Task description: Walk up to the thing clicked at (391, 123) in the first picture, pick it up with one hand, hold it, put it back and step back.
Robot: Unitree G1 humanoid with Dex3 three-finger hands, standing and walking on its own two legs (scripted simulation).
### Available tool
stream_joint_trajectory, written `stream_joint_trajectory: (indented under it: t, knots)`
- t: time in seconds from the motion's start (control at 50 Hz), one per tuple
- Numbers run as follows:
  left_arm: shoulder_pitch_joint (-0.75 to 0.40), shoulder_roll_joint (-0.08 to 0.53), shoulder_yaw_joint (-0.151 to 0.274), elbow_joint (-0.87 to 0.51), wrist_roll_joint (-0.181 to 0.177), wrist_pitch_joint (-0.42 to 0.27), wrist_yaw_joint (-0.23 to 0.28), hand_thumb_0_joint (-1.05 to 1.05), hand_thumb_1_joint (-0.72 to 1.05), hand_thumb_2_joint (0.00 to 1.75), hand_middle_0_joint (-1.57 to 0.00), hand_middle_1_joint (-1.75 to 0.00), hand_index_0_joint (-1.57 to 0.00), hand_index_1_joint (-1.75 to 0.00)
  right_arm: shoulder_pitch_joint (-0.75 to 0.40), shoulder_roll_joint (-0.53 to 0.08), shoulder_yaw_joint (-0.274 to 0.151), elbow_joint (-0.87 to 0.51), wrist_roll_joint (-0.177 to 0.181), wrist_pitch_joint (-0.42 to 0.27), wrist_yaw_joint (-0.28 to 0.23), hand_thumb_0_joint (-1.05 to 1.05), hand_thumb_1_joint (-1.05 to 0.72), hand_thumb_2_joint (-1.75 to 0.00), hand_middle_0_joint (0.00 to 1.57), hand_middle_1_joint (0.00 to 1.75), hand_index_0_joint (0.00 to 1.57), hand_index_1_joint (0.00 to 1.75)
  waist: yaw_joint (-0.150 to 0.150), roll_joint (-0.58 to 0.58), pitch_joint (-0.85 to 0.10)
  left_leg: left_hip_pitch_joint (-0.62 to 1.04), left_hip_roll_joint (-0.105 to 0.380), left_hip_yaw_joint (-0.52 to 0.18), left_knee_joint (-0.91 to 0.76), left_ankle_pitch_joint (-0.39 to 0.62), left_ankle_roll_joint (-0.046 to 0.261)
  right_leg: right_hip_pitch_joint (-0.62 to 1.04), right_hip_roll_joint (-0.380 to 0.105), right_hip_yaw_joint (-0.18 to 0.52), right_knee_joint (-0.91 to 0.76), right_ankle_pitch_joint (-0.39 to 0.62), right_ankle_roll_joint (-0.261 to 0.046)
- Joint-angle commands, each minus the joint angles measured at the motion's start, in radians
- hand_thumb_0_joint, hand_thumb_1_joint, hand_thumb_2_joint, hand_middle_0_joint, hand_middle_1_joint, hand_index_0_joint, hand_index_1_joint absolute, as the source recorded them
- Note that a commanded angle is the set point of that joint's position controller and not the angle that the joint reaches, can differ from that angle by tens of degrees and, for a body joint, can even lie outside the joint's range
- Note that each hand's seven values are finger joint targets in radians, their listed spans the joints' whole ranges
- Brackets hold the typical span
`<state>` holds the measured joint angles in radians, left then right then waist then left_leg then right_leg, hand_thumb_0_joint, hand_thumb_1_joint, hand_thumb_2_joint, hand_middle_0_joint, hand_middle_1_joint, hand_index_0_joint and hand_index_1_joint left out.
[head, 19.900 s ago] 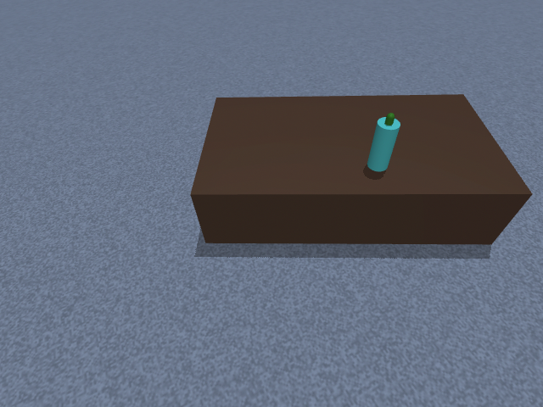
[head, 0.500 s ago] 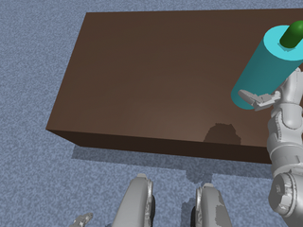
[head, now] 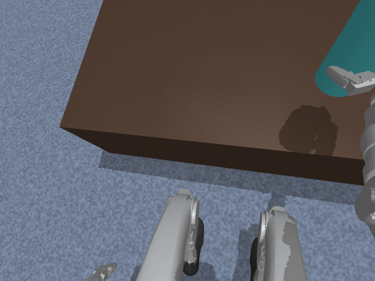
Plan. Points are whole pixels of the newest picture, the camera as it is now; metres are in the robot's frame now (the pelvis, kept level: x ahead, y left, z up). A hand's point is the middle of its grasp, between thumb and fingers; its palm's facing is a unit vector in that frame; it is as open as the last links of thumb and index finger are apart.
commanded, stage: crouch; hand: right
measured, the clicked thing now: (371, 35) +0.55 -0.20 +0.07
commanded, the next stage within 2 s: lower in 0.16 s
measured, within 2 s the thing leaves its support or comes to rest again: neither
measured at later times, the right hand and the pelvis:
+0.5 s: hand (342, 67) +0.57 -0.21 -0.04, palm faces +0.18 +0.98 +0.00, open 11.3 cm; pelvis +0.00 +0.00 -0.05, yaw +1 degrees
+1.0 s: hand (330, 79) +0.58 -0.21 -0.10, palm faces +0.18 +0.98 -0.01, open 11.3 cm; pelvis -0.02 +0.00 -0.11, yaw +1 degrees
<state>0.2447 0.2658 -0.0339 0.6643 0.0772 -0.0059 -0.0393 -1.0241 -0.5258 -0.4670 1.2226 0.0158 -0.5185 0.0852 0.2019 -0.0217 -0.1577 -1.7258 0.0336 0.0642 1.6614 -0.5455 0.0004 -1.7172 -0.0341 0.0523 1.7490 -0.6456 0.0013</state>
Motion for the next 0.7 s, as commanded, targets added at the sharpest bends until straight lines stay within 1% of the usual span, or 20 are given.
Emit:
stream_joint_trajectory:
  t: [0.0, 0.02, 0.06, 0.1, 0.14, 0.16, 0.18, 0.22, 0.26, 0.3, 0.34, 0.38, 0.4, 0.46, 0.5, 0.54, 0.56, 0.6, 0.66, 0.68]
  knots:
    - [0.186, 0.195, 0.061, -0.045, 0.000, -0.007, 0.018, 0.00, 0.89, 0.91, -0.20, -0.30, -0.20, -0.30, -0.470, -0.272, -0.024, -0.259, -0.008, -0.063, -0.010, 0.00, -0.07, -1.33, 1.25, 1.44, 1.30, 1.44, 0.004, -0.198, -0.646, 0.363, -0.023, -0.034, -0.156, 0.128, 0.035, 0.348, 0.019, 0.007, -0.208, 0.152, -0.023]
    - [0.190, 0.198, 0.059, -0.043, -0.002, -0.007, 0.020, 0.00, 0.88, 0.92, -0.20, -0.30, -0.20, -0.31, -0.448, -0.254, -0.017, -0.219, -0.009, -0.056, -0.008, 0.00, -0.06, -1.34, 1.27, 1.45, 1.32, 1.45, 0.014, -0.196, -0.641, 0.347, -0.023, -0.027, -0.142, 0.139, 0.035, 0.365, 0.017, 0.012, -0.204, 0.171, -0.020]
    - [0.194, 0.211, 0.068, -0.047, 0.000, -0.005, 0.022, 0.00, 0.88, 0.92, -0.20, -0.30, -0.20, -0.31, -0.478, -0.272, -0.023, -0.251, -0.007, -0.056, -0.006, 0.00, -0.07, -1.33, 1.26, 1.44, 1.31, 1.44, 0.016, -0.217, -0.684, 0.353, -0.023, -0.024, -0.126, 0.150, 0.037, 0.364, 0.019, 0.017, -0.191, 0.186, -0.019]
    - [0.197, 0.198, 0.054, -0.045, -0.002, -0.003, 0.023, 0.00, 0.89, 0.92, -0.20, -0.30, -0.20, -0.31, -0.470, -0.266, -0.025, -0.223, -0.002, -0.049, -0.005, 0.00, -0.06, -1.34, 1.25, 1.45, 1.31, 1.45, 0.024, -0.198, -0.665, 0.349, -0.024, -0.022, -0.120, 0.142, 0.035, 0.330, 0.019, 0.017, -0.178, 0.172, -0.021]
    - [0.209, 0.201, 0.053, -0.047, -0.002, -0.001, 0.024, 0.00, 0.88, 0.92, -0.20, -0.30, -0.20, -0.31, -0.479, -0.284, -0.044, -0.256, -0.002, -0.047, -0.009, 0.00, -0.06, -1.33, 1.25, 1.44, 1.31, 1.44, 0.015, -0.194, -0.709, 0.363, -0.023, -0.023, -0.101, 0.182, 0.038, 0.331, 0.020, 0.014, -0.161, 0.215, -0.019]
    - [0.213, 0.214, 0.059, -0.043, 0.001, 0.000, 0.025, 0.00, 0.88, 0.92, -0.20, -0.30, -0.19, -0.31, -0.475, -0.279, -0.030, -0.238, -0.008, -0.040, -0.006, 0.00, -0.08, -1.34, 1.26, 1.45, 1.31, 1.45, 0.023, -0.224, -0.718, 0.362, -0.022, -0.027, -0.094, 0.206, 0.038, 0.345, 0.020, 0.007, -0.147, 0.239, -0.018]
    - [0.217, 0.204, 0.048, -0.048, -0.002, 0.004, 0.024, 0.00, 0.88, 0.92, -0.20, -0.31, -0.20, -0.31, -0.474, -0.291, -0.042, -0.235, -0.006, -0.035, -0.009, 0.00, -0.07, -1.33, 1.26, 1.44, 1.31, 1.44, 0.022, -0.199, -0.719, 0.367, -0.022, -0.024, -0.089, 0.212, 0.038, 0.333, 0.020, 0.010, -0.142, 0.247, -0.021]
    - [0.222, 0.203, 0.048, -0.045, -0.001, 0.009, 0.021, 0.00, 0.88, 0.92, -0.20, -0.30, -0.20, -0.31, -0.458, -0.273, -0.031, -0.206, -0.015, -0.027, -0.006, 0.00, -0.06, -1.33, 1.25, 1.44, 1.30, 1.44, 0.027, -0.198, -0.693, 0.356, -0.021, -0.025, -0.083, 0.213, 0.040, 0.307, 0.021, 0.009, -0.137, 0.245, -0.019]
    - [0.221, 0.217, 0.057, -0.049, -0.002, 0.012, 0.023, 0.00, 0.89, 0.93, -0.20, -0.31, -0.20, -0.31, -0.517, -0.295, -0.037, -0.283, -0.016, -0.026, -0.007, 0.00, -0.12, -1.36, 1.27, 1.46, 1.32, 1.46, 0.022, -0.238, -0.729, 0.327, -0.021, -0.022, -0.069, 0.218, 0.041, 0.348, 0.018, 0.012, -0.127, 0.269, -0.015]
    - [0.231, 0.202, 0.046, -0.042, 0.001, 0.017, 0.019, 0.00, 0.87, 0.93, -0.20, -0.30, -0.19, -0.31, -0.447, -0.235, -0.014, -0.170, -0.015, -0.011, -0.004, 0.00, -0.11, -1.36, 1.28, 1.47, 1.33, 1.47, 0.046, -0.190, -0.662, 0.320, -0.023, -0.019, -0.062, 0.209, 0.039, 0.281, 0.019, 0.010, -0.110, 0.239, -0.021]
    - [0.223, 0.205, 0.044, -0.039, 0.000, 0.017, 0.016, 0.00, 0.88, 0.93, -0.20, -0.30, -0.20, -0.31, -0.433, -0.245, -0.024, -0.151, -0.012, -0.017, 0.001, 0.00, -0.09, -1.36, 1.28, 1.47, 1.33, 1.47, 0.044, -0.170, -0.606, 0.292, -0.020, -0.022, -0.041, 0.198, 0.037, 0.198, 0.020, 0.006, -0.082, 0.213, -0.024]
    - [0.223, 0.209, 0.042, -0.038, 0.004, 0.020, 0.013, 0.00, 0.88, 0.92, -0.21, -0.30, -0.20, -0.31, -0.474, -0.290, -0.037, -0.191, -0.016, -0.029, 0.006, 0.00, -0.08, -1.36, 1.27, 1.47, 1.33, 1.47, 0.041, -0.201, -0.623, 0.244, -0.019, -0.022, -0.014, 0.186, 0.038, 0.199, 0.021, 0.006, -0.059, 0.215, -0.023]
    - [0.224, 0.208, 0.044, -0.045, 0.004, 0.022, 0.012, 0.00, 0.88, 0.93, -0.20, -0.30, -0.20, -0.31, -0.488, -0.273, -0.026, -0.200, -0.013, -0.032, 0.007, 0.00, -0.10, -1.36, 1.27, 1.46, 1.33, 1.46, 0.045, -0.198, -0.652, 0.256, -0.018, -0.023, -0.010, 0.189, 0.036, 0.205, 0.021, 0.005, -0.050, 0.213, -0.026]
    - [0.224, 0.216, 0.038, -0.052, 0.004, 0.023, 0.009, 0.00, 0.88, 0.92, -0.21, -0.31, -0.20, -0.31, -0.463, -0.299, -0.043, -0.168, -0.017, -0.044, 0.009, 0.00, -0.07, -1.34, 1.25, 1.44, 1.30, 1.44, 0.044, -0.181, -0.627, 0.235, -0.014, -0.020, 0.021, 0.180, 0.035, 0.160, 0.025, 0.001, -0.028, 0.202, -0.025]
    - [0.235, 0.216, 0.036, -0.052, 0.009, 0.029, 0.005, 0.00, 0.87, 0.93, -0.21, -0.30, -0.20, -0.31, -0.535, -0.339, -0.058, -0.235, -0.022, -0.058, 0.008, 0.00, -0.09, -1.33, 1.25, 1.43, 1.30, 1.43, 0.036, -0.231, -0.716, 0.251, -0.013, -0.026, 0.045, 0.211, 0.036, 0.186, 0.026, -0.003, -0.004, 0.235, -0.023]
    - [0.232, 0.225, 0.037, -0.055, 0.009, 0.032, 0.007, 0.00, 0.88, 0.93, -0.21, -0.31, -0.20, -0.31, -0.512, -0.307, -0.040, -0.183, -0.024, -0.048, 0.009, 0.00, -0.10, -1.32, 1.24, 1.42, 1.29, 1.42, 0.052, -0.233, -0.686, 0.210, -0.011, -0.015, 0.062, 0.195, 0.035, 0.195, 0.025, 0.004, 0.001, 0.232, -0.019]
    - [0.232, 0.224, 0.037, -0.056, 0.012, 0.035, 0.006, 0.00, 0.88, 0.93, -0.21, -0.31, -0.20, -0.31, -0.537, -0.304, -0.035, -0.220, -0.021, -0.051, 0.009, 0.00, -0.08, -1.32, 1.23, 1.42, 1.28, 1.42, 0.053, -0.238, -0.696, 0.213, -0.009, -0.018, 0.072, 0.202, 0.035, 0.178, 0.026, 0.000, 0.016, 0.230, -0.020]
    - [0.237, 0.246, 0.046, -0.050, 0.012, 0.037, 0.006, 0.00, 0.87, 0.93, -0.21, -0.31, -0.20, -0.32, -0.590, -0.334, -0.046, -0.266, -0.032, -0.049, 0.007, 0.00, -0.11, -1.33, 1.25, 1.43, 1.29, 1.43, 0.049, -0.282, -0.739, 0.186, -0.006, -0.013, 0.093, 0.193, 0.035, 0.211, 0.025, 0.008, 0.019, 0.238, -0.012]
    - [0.242, 0.250, 0.045, -0.051, 0.012, 0.043, 0.007, 0.00, 0.88, 0.93, -0.21, -0.31, -0.20, -0.31, -0.621, -0.321, -0.025, -0.284, -0.038, -0.038, 0.007, 0.00, -0.09, -1.34, 1.25, 1.45, 1.30, 1.45, 0.069, -0.286, -0.760, 0.157, -0.006, -0.004, 0.106, 0.175, 0.034, 0.227, 0.023, 0.014, 0.040, 0.225, -0.012]
    - [0.236, 0.244, 0.038, -0.051, 0.012, 0.042, 0.008, 0.00, 0.87, 0.93, -0.21, -0.31, -0.20, -0.31, -0.595, -0.316, -0.017, -0.237, -0.042, -0.029, 0.006, 0.00, -0.11, -1.36, 1.27, 1.46, 1.32, 1.46, 0.071, -0.272, -0.734, 0.154, -0.004, -0.003, 0.113, 0.174, 0.032, 0.203, 0.024, 0.008, 0.049, 0.218, -0.014]
